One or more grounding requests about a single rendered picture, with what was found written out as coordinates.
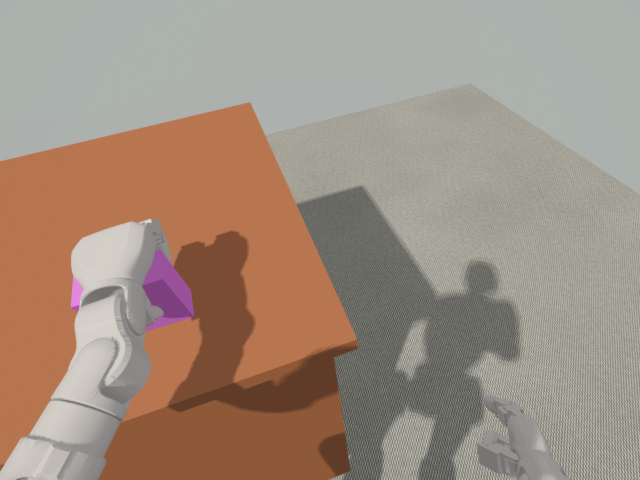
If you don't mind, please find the robot left forearm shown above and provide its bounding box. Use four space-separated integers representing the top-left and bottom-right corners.
0 278 151 480

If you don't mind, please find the robot right forearm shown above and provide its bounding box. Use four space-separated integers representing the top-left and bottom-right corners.
517 455 571 480

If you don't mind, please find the table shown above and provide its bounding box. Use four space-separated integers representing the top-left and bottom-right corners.
0 102 358 480

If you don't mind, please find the sponge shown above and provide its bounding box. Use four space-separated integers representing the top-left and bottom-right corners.
71 249 194 331

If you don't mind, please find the right robot hand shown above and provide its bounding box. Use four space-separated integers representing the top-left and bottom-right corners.
477 395 554 480

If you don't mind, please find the left robot hand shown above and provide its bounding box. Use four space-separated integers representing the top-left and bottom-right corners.
71 219 172 326

